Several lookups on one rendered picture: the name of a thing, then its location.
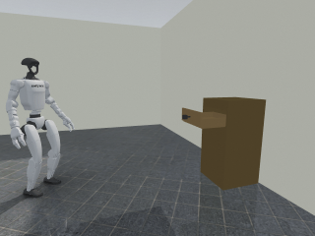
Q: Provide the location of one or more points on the robot left hand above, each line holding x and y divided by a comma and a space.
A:
68, 123

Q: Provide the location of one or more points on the cabinet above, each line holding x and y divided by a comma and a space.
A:
231, 155

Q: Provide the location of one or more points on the robot left upper arm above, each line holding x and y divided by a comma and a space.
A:
48, 98

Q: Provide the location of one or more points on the handle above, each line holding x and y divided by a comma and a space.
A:
185, 116

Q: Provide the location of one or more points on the right robot foot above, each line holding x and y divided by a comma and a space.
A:
32, 193

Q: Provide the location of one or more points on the right robot thigh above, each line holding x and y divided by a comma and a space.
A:
33, 142

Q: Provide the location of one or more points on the drawer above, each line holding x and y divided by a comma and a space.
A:
204, 120

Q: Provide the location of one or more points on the robot right upper arm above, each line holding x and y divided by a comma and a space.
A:
15, 87

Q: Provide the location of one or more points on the robot left forearm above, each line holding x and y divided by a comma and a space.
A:
57, 110

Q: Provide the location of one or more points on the robot right hand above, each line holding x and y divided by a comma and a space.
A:
17, 133

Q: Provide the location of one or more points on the robot right forearm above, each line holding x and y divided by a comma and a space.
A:
12, 114

